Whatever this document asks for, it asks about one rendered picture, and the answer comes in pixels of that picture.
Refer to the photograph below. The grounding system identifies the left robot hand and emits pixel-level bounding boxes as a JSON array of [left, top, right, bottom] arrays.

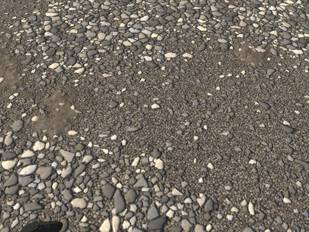
[[19, 220, 63, 232]]

